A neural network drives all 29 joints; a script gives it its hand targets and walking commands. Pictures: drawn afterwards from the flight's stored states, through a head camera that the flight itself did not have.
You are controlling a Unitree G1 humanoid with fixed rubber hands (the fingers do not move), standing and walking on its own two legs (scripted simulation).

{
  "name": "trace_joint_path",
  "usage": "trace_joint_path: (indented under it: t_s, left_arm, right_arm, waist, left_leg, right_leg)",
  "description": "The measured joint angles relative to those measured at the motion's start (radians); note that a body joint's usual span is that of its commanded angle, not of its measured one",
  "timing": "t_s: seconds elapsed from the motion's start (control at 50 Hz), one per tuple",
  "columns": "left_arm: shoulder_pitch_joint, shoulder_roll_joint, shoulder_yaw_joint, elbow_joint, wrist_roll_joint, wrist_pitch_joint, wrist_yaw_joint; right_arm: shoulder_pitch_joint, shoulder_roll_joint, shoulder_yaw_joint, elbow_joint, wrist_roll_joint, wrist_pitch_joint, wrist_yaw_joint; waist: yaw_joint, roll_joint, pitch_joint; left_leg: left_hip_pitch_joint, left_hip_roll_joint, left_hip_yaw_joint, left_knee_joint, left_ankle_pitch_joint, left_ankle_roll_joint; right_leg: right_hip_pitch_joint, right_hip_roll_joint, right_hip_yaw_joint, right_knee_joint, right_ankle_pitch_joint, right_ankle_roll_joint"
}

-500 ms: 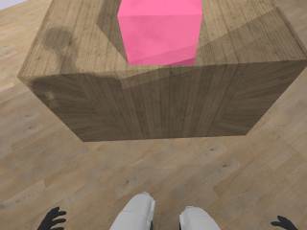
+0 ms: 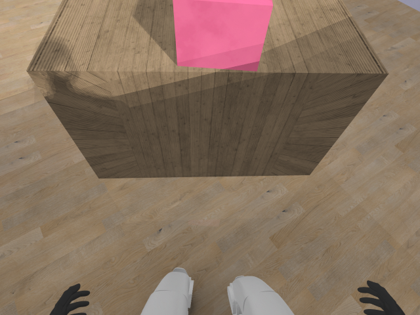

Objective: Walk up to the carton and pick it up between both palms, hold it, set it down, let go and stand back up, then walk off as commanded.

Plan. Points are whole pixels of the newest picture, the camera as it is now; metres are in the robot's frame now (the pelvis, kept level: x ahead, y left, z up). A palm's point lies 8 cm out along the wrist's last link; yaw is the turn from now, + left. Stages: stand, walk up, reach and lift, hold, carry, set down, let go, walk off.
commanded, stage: walk off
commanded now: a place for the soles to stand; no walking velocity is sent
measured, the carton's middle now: (220, 12) +0.92 -0.03 +0.04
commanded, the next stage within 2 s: stand in 1.08 s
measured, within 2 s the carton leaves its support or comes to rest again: neither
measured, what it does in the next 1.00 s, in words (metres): walks backwards: right foot, then left foot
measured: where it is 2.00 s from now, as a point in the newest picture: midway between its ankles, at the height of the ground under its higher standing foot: outside the picture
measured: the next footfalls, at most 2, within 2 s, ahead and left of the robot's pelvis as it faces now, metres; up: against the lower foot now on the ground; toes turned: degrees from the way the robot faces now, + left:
right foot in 0.10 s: +0.01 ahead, -0.15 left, +0.00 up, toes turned +7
left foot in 0.46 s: -0.05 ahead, +0.10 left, +0.00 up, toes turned -8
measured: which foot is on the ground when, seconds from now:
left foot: down 0.00-0.10, up 0.12-0.44, down 0.46-0.78, up 0.80-1.00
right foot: up 0.00-0.08, down 0.10-0.46, up 0.48-0.76, down 0.78-1.00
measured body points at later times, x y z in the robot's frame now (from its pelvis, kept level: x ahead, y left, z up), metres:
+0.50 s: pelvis -0.14 -0.01 -0.01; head -0.06 -0.01 +0.43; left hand -0.05 +0.31 -0.12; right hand -0.04 -0.34 -0.12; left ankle -0.09 +0.11 -0.71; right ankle -0.04 -0.15 -0.70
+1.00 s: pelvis -0.24 -0.03 +0.01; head -0.20 -0.05 +0.45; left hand -0.14 +0.28 -0.09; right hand -0.15 -0.36 -0.12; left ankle -0.20 +0.12 -0.69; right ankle -0.21 -0.16 -0.71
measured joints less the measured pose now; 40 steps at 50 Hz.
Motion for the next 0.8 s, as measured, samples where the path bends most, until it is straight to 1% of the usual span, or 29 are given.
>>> trace_joint_path:
  t_s: [0.04,0.08,0.1,0.12,0.14,0.16,0.2,0.24,0.26,0.32,0.36,0.4,0.44,0.46,0.48,0.52,0.54,0.6,0.66,0.7,0.76,0.78,0.8]
  left_arm:
    - [0.001,0.001,0.0,0.001,0.0,0.0,-0.008]
    - [0.004,0.001,0.002,0.001,0.0,-0.001,-0.012]
    - [0.005,0.002,0.003,0.002,0.0,-0.004,-0.012]
    - [0.005,-0.001,0.003,0.003,0.002,-0.005,-0.013]
    - [0.005,-0.006,0.003,0.006,0.005,-0.006,-0.013]
    - [0.005,-0.007,0.003,0.009,0.006,-0.006,-0.013]
    - [0.006,-0.007,0.003,0.009,0.006,-0.012,-0.009]
    - [0.005,-0.007,0.003,0.008,0.006,-0.026,-0.005]
    - [0.004,-0.007,0.003,0.008,0.006,-0.034,-0.003]
    - [0.003,-0.008,0.003,0.009,0.006,-0.048,-0.002]
    - [0.003,-0.008,0.003,0.009,0.006,-0.045,-0.002]
    - [0.003,-0.008,0.003,0.009,0.006,-0.039,-0.002]
    - [0.004,-0.008,0.003,0.009,0.006,-0.032,-0.002]
    - [0.002,-0.008,0.003,0.009,0.006,-0.027,-0.001]
    - [-0.003,-0.008,0.003,0.009,0.006,-0.02,0.001]
    - [-0.004,-0.008,0.004,0.013,0.006,-0.003,0.012]
    - [-0.004,-0.008,0.004,0.013,0.006,-0.001,0.017]
    - [-0.003,-0.008,0.004,0.013,0.006,-0.004,0.016]
    - [-0.003,-0.007,0.004,0.012,0.006,-0.004,0.009]
    - [-0.002,-0.007,0.004,0.012,0.006,-0.005,0.0]
    - [-0.001,-0.007,0.004,0.021,0.006,-0.02,-0.005]
    - [-0.001,-0.01,0.004,0.025,0.006,-0.027,-0.005]
    - [-0.001,-0.018,0.004,0.031,0.006,-0.033,-0.006]
  right_arm:
    - [0.0,0.0,-0.001,0.0,0.0,0.006,0.0]
    - [-0.003,-0.004,-0.003,0.0,0.0,0.014,0.001]
    - [-0.009,-0.007,-0.005,0.0,0.0,0.018,0.002]
    - [-0.016,-0.008,-0.011,0.008,0.0,0.026,0.002]
    - [-0.016,-0.007,-0.015,0.024,0.0,0.033,0.001]
    - [-0.016,-0.008,-0.017,0.036,0.0,0.038,0.0]
    - [-0.011,-0.013,-0.025,0.052,0.0,0.038,-0.001]
    - [-0.002,-0.024,-0.028,0.053,0.0,0.038,-0.001]
    - [0.001,-0.029,-0.029,0.054,0.0,0.038,-0.001]
    - [0.003,-0.035,-0.029,0.054,0.0,0.037,-0.001]
    - [0.003,-0.036,-0.028,0.054,0.0,0.034,-0.001]
    - [0.004,-0.036,-0.028,0.054,0.0,0.028,-0.001]
    - [0.004,-0.036,-0.028,0.056,0.0,0.019,0.001]
    - [0.003,-0.036,-0.028,0.057,0.0,0.015,0.001]
    - [0.002,-0.034,-0.025,0.057,0.0,0.01,0.002]
    - [0.002,-0.027,-0.013,0.059,0.0,0.009,0.007]
    - [0.002,-0.023,-0.01,0.059,0.0,0.006,0.007]
    - [-0.002,-0.02,-0.007,0.059,0.0,0.004,0.003]
    - [-0.002,-0.02,-0.008,0.056,0.0,0.002,-0.002]
    - [-0.002,-0.02,-0.007,0.056,0.0,0.002,-0.001]
    - [-0.002,-0.019,-0.007,0.055,0.0,0.003,0.009]
    - [-0.009,-0.02,-0.008,0.058,0.0,0.008,0.011]
    - [-0.015,-0.02,-0.008,0.069,0.0,0.013,0.012]
  waist:
    - [0.001,0.001,-0.001]
    - [0.001,0.007,-0.001]
    - [0.0,0.013,0.002]
    - [0.001,0.026,0.012]
    - [0.002,0.032,0.013]
    - [0.002,0.032,0.013]
    - [0.001,0.035,0.012]
    - [0.0,0.045,0.006]
    - [0.0,0.049,0.001]
    - [-0.001,0.053,-0.003]
    - [-0.001,0.053,-0.003]
    - [-0.002,0.053,-0.004]
    - [-0.002,0.053,-0.005]
    - [-0.001,0.053,-0.005]
    - [0.0,0.049,0.004]
    - [-0.001,0.044,0.009]
    - [-0.001,0.041,0.007]
    - [-0.001,0.027,0.005]
    - [0.0,0.023,0.005]
    - [0.001,0.022,0.004]
    - [0.002,0.021,0.001]
    - [0.0,0.028,0.004]
    - [0.0,0.039,0.008]
  left_leg:
    - [-0.001,0.0,0.001,-0.009,0.017,-0.004]
    - [-0.007,0.001,0.003,-0.008,0.03,-0.023]
    - [-0.022,0.003,0.002,0.014,0.015,-0.03]
    - [-0.039,0.0,-0.01,0.067,-0.087,-0.03]
    - [-0.062,-0.026,-0.036,0.16,-0.179,-0.03]
    - [-0.085,-0.06,-0.051,0.271,-0.213,-0.03]
    - [-0.107,-0.102,-0.054,0.461,-0.22,-0.031]
    - [-0.108,-0.111,-0.055,0.581,-0.22,-0.031]
    - [-0.106,-0.111,-0.056,0.604,-0.227,-0.031]
    - [-0.084,-0.111,-0.056,0.551,-0.276,-0.031]
    - [-0.058,-0.106,-0.054,0.462,-0.307,-0.031]
    - [-0.021,-0.089,-0.04,0.341,-0.327,-0.031]
    - [0.034,-0.074,-0.033,0.181,-0.312,-0.031]
    - [0.055,-0.067,-0.033,0.105,-0.25,-0.026]
    - [0.051,-0.067,-0.031,0.098,-0.192,-0.025]
    - [0.049,-0.057,-0.033,0.108,-0.167,-0.025]
    - [0.049,-0.05,-0.033,0.101,-0.162,-0.025]
    - [0.048,-0.034,-0.033,0.069,-0.128,-0.025]
    - [0.047,-0.021,-0.032,0.054,-0.102,-0.025]
    - [0.046,-0.019,-0.031,0.053,-0.093,-0.025]
    - [0.04,-0.018,-0.03,0.058,-0.082,-0.031]
    - [0.034,-0.012,-0.033,0.069,-0.086,-0.034]
    - [0.033,-0.012,-0.043,0.089,-0.149,-0.034]
  right_leg:
    - [0.052,-0.022,0.002,-0.087,0.001,0.0]
    - [0.131,-0.051,0.002,-0.246,0.02,0.0]
    - [0.152,-0.055,0.0,-0.295,0.017,-0.004]
    - [0.148,-0.048,-0.007,-0.288,0.021,-0.007]
    - [0.145,-0.049,-0.012,-0.285,0.031,-0.008]
    - [0.141,-0.058,-0.012,-0.286,0.044,-0.008]
    - [0.133,-0.075,-0.013,-0.298,0.069,-0.008]
    - [0.104,-0.082,-0.014,-0.301,0.09,-0.008]
    - [0.081,-0.086,-0.014,-0.302,0.1,-0.008]
    - [0.013,-0.102,-0.015,-0.302,0.131,-0.008]
    - [-0.026,-0.112,-0.016,-0.302,0.15,-0.008]
    - [-0.06,-0.116,-0.016,-0.302,0.169,-0.007]
    - [-0.09,-0.117,-0.017,-0.302,0.189,0.006]
    - [-0.104,-0.115,-0.017,-0.301,0.199,0.015]
    - [-0.106,-0.111,-0.014,-0.299,0.2,0.017]
    - [-0.109,-0.071,0.003,-0.207,0.039,0.017]
    - [-0.114,-0.05,0.004,-0.15,-0.005,0.017]
    - [-0.102,-0.017,0.006,-0.048,-0.03,0.017]
    - [-0.048,-0.014,0.007,-0.032,-0.03,0.017]
    - [0.008,-0.03,0.008,-0.062,-0.029,0.017]
    - [0.144,-0.06,0.009,-0.276,-0.002,0.017]
    - [0.164,-0.056,0.006,-0.319,-0.004,0.012]
    - [0.164,-0.047,0.003,-0.32,0.015,0.005]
